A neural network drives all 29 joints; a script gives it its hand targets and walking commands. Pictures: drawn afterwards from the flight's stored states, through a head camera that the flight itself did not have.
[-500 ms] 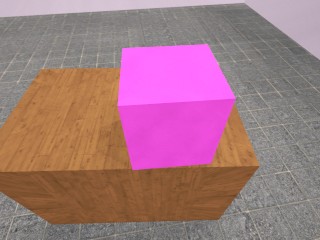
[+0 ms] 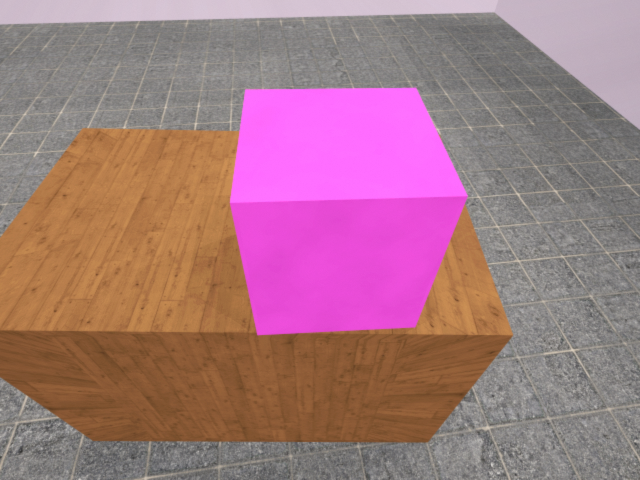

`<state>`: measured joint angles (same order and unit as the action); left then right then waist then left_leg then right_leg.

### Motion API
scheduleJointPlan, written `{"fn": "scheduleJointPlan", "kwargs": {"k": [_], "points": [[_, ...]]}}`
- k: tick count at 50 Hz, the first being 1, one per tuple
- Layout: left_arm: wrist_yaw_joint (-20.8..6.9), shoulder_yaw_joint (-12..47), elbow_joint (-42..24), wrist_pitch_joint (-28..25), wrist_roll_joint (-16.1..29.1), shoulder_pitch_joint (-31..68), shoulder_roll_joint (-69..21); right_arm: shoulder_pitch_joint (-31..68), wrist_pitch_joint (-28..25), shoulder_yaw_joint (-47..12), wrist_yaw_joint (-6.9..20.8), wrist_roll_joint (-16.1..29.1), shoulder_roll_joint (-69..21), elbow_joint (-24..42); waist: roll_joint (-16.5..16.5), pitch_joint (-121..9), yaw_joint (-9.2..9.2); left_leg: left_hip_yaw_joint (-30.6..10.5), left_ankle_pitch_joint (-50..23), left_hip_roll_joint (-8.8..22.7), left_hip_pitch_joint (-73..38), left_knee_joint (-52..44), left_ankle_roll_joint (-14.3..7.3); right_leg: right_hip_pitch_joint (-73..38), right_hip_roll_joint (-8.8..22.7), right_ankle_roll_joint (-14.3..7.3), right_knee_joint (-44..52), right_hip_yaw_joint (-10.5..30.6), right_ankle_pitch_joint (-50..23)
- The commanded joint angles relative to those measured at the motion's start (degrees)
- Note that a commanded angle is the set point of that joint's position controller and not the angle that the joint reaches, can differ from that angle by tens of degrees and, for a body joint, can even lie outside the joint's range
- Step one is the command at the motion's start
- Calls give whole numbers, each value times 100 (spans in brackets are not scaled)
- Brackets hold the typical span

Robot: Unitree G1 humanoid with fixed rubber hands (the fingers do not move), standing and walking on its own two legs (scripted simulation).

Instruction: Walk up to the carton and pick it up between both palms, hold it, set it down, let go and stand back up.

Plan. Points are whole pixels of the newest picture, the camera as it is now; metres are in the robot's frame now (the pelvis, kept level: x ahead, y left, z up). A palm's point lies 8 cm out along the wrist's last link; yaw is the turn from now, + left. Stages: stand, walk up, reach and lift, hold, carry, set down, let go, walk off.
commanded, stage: walk up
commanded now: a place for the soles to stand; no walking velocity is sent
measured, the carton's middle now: (334, 214) +0.50 -0.01 +0.03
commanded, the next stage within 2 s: none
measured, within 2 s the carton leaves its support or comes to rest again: neither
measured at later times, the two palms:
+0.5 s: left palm out of the picture +0.09 +0.22 -0.15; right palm out of the picture +0.09 -0.27 -0.15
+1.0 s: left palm out of the picture +0.15 +0.21 -0.13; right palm (526, 453) +0.19 -0.29 -0.15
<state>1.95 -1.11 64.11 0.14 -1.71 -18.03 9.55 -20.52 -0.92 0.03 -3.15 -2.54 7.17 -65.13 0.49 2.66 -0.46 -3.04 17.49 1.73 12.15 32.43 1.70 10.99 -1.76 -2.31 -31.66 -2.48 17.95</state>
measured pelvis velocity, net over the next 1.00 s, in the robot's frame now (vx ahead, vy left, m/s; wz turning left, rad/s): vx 0.07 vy -0.04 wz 0.04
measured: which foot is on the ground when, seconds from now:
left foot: down 0.00-0.36, up 0.38-0.60, down 0.62-0.90, up 0.92-1.00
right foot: down 0.00-0.64, up 0.66-0.86, down 0.88-1.00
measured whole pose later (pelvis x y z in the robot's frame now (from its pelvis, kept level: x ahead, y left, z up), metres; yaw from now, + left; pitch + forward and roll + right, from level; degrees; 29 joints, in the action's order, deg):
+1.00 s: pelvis +0.07 -0.04 -0.02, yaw +2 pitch -5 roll +0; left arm 2.9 -1.2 48.4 0.0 -0.4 -10.1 11.6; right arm -4.9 4.9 2.2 -2.2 -1.6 15.1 -51.1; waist -3.0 9.9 0.3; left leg 0.4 32.7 -1.6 23.8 58.8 0.1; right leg 16.2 1.7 0.6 -43.9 -0.5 22.6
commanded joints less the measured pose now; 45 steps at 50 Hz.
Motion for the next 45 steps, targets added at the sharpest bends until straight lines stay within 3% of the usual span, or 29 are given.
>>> {"fn": "scheduleJointPlan", "kwargs": {"k": [1,4,7,8,11,13,14,16,17,18,19,20,23,26,27,28,29,30,31,32,33,34,37,38,39,42,43,44,45], "points": [[-13,-85,-216,-44,66,-320,801,-399,-83,1,23,-9,429,379,100,876,61,-119,377,-97,767,-9,-327,681,807,-279,1677,1179,1814],[-10,-79,-314,-11,84,-226,937,-485,-158,-77,23,10,388,546,193,861,57,79,213,-108,823,265,-289,589,1071,-520,1618,1352,1602],[-24,-11,-491,7,33,56,946,-838,-223,-25,11,8,678,574,-172,722,-70,-557,-1003,223,398,-128,-483,672,642,-275,491,597,-35],[-53,0,-532,0,-11,-33,949,-976,-250,40,1,-24,919,583,-546,408,-78,-1160,-1463,576,-79,-339,-710,925,410,-74,-136,267,-325],[-48,141,-835,21,-108,-20,671,-1168,-173,218,-62,-30,1309,587,-1335,296,-176,-2684,-2524,1676,-830,-808,-1506,1702,310,260,-832,135,825],[-53,94,-950,-34,-123,212,739,-1181,-171,224,-85,-33,1233,702,-1127,191,-230,-2714,-3243,1792,-1055,-646,-1580,1766,368,258,-844,231,1052],[-52,86,-963,-52,-99,136,737,-894,-162,212,-81,-32,1265,782,-1318,268,-80,-2453,-3328,1687,-756,-569,-1435,1453,445,265,-487,284,674],[-84,12,-865,-127,-57,-330,936,-338,-120,189,-32,-18,1242,1014,-727,122,226,-1521,-2862,1042,59,133,-973,217,584,221,169,503,-1272],[-84,-126,-775,-165,-34,-708,1196,-2,-115,191,-2,-46,1123,1169,-204,-122,441,-594,-2637,353,1081,1224,-542,-1107,828,55,478,835,-2874],[-63,-240,-677,-156,29,-1184,1462,63,-93,77,10,-29,771,1275,752,-354,614,179,-380,-353,1989,2450,-186,-2033,1489,-313,717,1613,-4392],[-35,-204,-649,-110,116,-1246,1353,60,-30,86,-61,-9,662,1312,644,-176,587,362,1749,-442,2366,2964,-84,-1944,1984,-585,789,1907,-5111],[4,-181,-722,-66,120,-1189,1153,4,31,125,-111,-19,577,1292,537,-19,482,252,1976,-259,2454,3296,-162,-1770,2077,-673,814,1842,-5057],[51,-91,-1078,17,32,-448,1045,251,-3,136,-74,12,582,1451,706,624,248,222,1312,-43,2287,3183,-232,-982,1469,-498,814,940,-4787],[90,-49,-1167,-33,-52,-261,872,707,-50,72,-42,36,587,1602,279,797,163,393,1138,48,2123,1704,-201,-922,1623,-713,758,1200,-4560],[104,1,-1171,-57,-53,-213,903,828,-48,55,-25,27,598,1666,115,723,200,427,813,34,1619,1139,-247,-758,1550,-604,681,1032,-4607],[112,-4,-1186,-65,-56,-12,1062,644,-59,41,-18,87,522,1615,120,569,-2,559,257,-39,1063,384,-258,-638,1457,-530,344,750,-4811],[96,-16,-1232,-79,-34,189,1164,212,-99,71,-16,87,540,1452,-20,406,-277,658,-1186,-107,126,-239,-341,-97,1313,-326,-237,490,-4916],[61,8,-1208,-98,7,178,1125,-281,-115,145,-18,42,843,1292,-242,-91,-466,347,-2746,130,-896,-507,-531,292,1162,51,-1001,437,-4565],[15,73,-1259,-122,75,-36,972,-665,-114,276,-37,18,1241,1256,-751,-924,-594,-807,-3873,1086,-1703,-563,-941,625,742,347,-1991,161,-2918],[39,29,-1299,19,175,-376,856,-416,-56,316,-51,185,1390,1334,-843,-1013,-426,-2238,-4627,2143,-1275,-778,-1919,669,-101,596,-3003,66,693],[121,-35,-1228,190,116,-509,809,-119,-24,334,-54,331,1443,1372,-815,-923,-335,-2600,-4308,2519,-754,-857,-2497,555,153,577,-3562,625,2358],[176,-10,-1262,251,95,-329,741,421,3,313,-76,346,1257,1468,-970,-440,-232,-2316,-3788,2313,-510,-984,-2455,819,258,511,-3566,751,2398],[85,86,-1271,191,94,-45,644,1038,63,192,-108,185,1093,1730,-714,-121,-92,-892,-3720,1665,-74,-964,-1853,784,413,386,-2492,662,2094],[58,62,-1288,174,78,41,590,1151,74,200,-77,168,1106,1744,-595,71,-75,-727,-3733,1438,363,-980,-1708,529,328,384,-2356,539,1888],[61,70,-1332,164,88,-69,575,1371,98,202,-50,154,1243,1750,-809,3,101,-679,-3873,1427,253,-807,-1641,445,423,351,-1809,488,1724],[42,-39,-1308,-40,137,-424,618,1785,280,306,46,74,1550,1754,-325,-353,404,72,-3750,792,388,404,-1095,-329,239,232,-117,-128,-1125],[52,-73,-1366,-68,119,-360,796,1768,312,288,88,138,1465,1795,77,-407,351,124,-3048,648,556,742,-873,-329,463,40,9,256,-1869],[71,-142,-1532,-82,94,-168,1123,1664,359,260,119,215,1346,1860,570,-350,248,383,-1666,217,977,1272,-585,-158,1265,-343,276,1279,-2415],[82,-327,-1703,-54,159,143,1699,1533,477,247,90,220,1085,1912,1515,-252,241,609,1022,-463,912,2277,-283,643,2425,-1158,1084,2540,-2701]]}}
